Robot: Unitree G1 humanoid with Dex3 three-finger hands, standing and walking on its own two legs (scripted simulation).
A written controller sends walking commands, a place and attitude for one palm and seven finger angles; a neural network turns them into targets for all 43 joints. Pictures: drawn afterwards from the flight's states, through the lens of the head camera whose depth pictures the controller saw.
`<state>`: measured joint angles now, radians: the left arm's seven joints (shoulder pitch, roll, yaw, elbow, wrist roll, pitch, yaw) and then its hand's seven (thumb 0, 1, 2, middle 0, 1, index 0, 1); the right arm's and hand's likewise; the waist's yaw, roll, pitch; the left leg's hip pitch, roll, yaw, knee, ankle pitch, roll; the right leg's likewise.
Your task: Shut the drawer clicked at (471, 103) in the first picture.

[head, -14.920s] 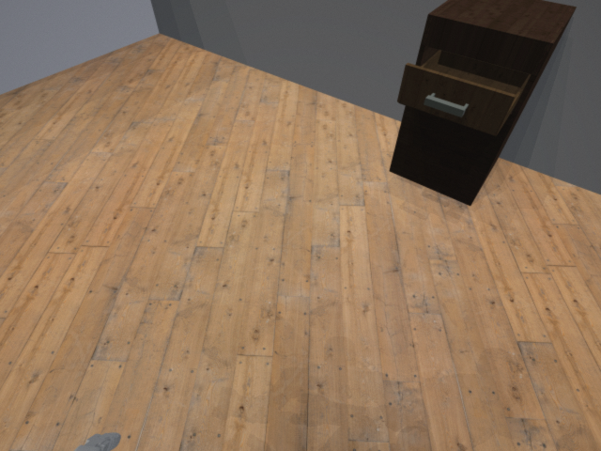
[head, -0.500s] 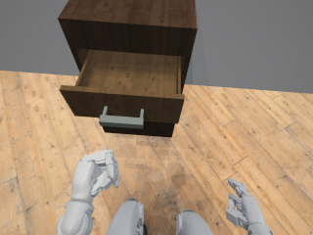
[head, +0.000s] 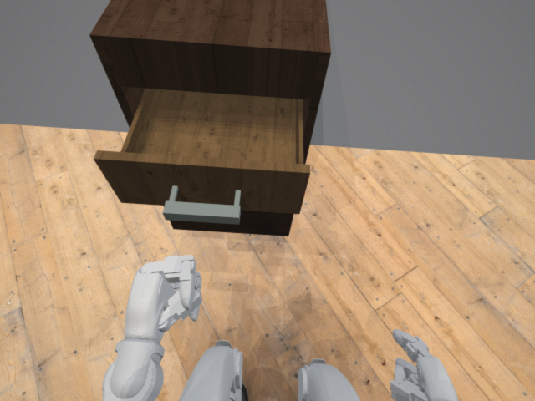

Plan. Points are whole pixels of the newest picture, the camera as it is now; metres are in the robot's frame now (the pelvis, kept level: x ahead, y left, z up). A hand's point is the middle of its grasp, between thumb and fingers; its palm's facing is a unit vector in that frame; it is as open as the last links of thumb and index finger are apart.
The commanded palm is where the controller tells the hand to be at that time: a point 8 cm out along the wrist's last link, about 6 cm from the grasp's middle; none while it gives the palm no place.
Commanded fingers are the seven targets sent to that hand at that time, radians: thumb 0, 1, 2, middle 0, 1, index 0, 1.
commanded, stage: raise the hand and make a fist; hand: left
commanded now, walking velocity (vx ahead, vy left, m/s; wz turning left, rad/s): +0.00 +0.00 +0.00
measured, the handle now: (204, 202) +0.47 +0.15 -0.08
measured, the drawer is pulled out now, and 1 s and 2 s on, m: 0.19 0.19 0.19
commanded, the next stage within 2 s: bring the fist close to the handle in 0.12 s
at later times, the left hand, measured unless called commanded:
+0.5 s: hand (207, 279) +0.29 +0.11 +0.00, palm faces -0.02 -1.00 -0.02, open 3.2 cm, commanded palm +0.28 +0.16 +0.00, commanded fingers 0.00 0.90 0.90 -1.40 -1.60 -1.40 -1.60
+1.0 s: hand (209, 265) +0.33 +0.12 -0.05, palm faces -0.03 -1.00 -0.02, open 3.2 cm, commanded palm +0.32 +0.16 -0.05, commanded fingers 0.00 0.90 0.90 -1.40 -1.60 -1.40 -1.60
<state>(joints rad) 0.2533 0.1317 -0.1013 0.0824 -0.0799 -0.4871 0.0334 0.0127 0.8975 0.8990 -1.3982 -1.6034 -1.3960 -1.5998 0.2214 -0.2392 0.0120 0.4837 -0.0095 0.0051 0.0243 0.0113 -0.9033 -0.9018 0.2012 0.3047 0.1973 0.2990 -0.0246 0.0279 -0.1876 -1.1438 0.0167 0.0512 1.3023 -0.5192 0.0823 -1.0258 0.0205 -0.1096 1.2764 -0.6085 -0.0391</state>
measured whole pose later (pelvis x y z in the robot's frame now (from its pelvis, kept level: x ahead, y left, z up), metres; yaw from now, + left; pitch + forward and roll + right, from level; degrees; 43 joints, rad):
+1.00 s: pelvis -0.01 -0.02 -0.05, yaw -1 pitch +28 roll -3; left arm -0.11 0.17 0.04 0.44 -0.13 -0.58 -0.05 0.01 0.90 0.90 -1.40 -1.60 -1.40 -1.60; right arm 0.17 -0.25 0.00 0.57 -0.01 0.03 0.03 0.01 -0.90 -0.90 0.20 0.30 0.20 0.30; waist -0.04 0.03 -0.22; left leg -1.42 0.04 0.04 1.51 -0.57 0.06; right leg -1.31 0.03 -0.13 1.50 -0.68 -0.07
